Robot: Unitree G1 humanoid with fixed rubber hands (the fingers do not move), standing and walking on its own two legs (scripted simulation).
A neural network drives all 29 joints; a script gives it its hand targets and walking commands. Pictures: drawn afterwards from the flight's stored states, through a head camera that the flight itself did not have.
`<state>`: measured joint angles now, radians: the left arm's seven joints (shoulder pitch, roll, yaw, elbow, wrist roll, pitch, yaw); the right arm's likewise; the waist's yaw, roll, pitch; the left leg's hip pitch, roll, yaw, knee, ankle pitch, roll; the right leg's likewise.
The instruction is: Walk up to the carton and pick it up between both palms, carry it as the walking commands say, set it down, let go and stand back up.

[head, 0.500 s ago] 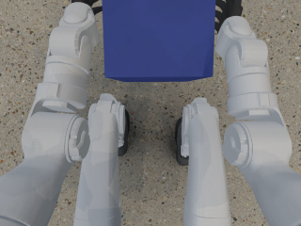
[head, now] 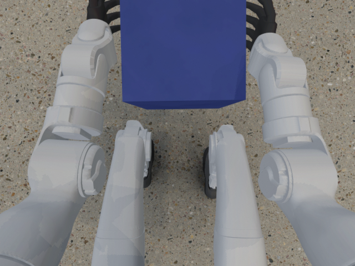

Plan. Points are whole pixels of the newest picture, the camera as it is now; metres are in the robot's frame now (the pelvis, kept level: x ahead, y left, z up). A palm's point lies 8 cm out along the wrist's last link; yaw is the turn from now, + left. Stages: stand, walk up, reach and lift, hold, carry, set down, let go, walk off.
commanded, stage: reach and lift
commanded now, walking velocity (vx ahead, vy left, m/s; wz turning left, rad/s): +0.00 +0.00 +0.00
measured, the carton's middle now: (182, 57) +0.50 +0.00 -0.12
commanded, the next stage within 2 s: none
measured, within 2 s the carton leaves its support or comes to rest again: neither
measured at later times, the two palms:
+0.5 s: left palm (82, 10) +0.50 +0.15 +0.05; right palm (283, 27) +0.49 -0.14 +0.03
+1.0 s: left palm out of the picture +0.49 +0.14 +0.12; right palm (319, 3) +0.47 -0.14 +0.11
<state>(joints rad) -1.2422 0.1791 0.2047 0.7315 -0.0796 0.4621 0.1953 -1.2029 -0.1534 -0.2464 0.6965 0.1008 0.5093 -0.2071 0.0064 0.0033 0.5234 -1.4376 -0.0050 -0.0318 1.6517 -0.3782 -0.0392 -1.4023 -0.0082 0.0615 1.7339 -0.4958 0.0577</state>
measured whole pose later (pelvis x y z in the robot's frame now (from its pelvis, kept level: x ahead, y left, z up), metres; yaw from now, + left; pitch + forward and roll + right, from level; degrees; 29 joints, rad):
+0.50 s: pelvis +0.00 +0.00 +0.06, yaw +0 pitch +5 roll +1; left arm -1.15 0.16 0.20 0.73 -0.06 0.47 0.18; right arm -1.12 -0.11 -0.25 0.68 0.09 0.51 -0.22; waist 0.01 -0.01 0.52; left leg -1.17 -0.01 -0.03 1.42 -0.34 -0.04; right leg -1.14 -0.01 0.06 1.51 -0.45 0.05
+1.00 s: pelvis +0.02 -0.01 +0.13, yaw +0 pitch +0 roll +1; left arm -1.03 0.13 0.21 0.70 -0.02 0.47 0.16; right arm -1.00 -0.06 -0.25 0.65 0.06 0.52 -0.23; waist 0.01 -0.02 0.51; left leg -0.86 -0.01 -0.03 1.15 -0.28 -0.04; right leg -0.85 -0.01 0.06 1.24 -0.39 0.04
